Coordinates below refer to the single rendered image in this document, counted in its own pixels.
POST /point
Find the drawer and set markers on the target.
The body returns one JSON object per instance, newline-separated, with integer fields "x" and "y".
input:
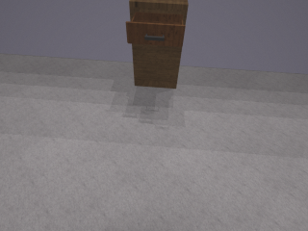
{"x": 170, "y": 25}

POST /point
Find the handle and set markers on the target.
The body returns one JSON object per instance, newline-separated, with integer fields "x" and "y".
{"x": 157, "y": 38}

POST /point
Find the cabinet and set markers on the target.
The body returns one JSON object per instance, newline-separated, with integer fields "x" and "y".
{"x": 157, "y": 66}

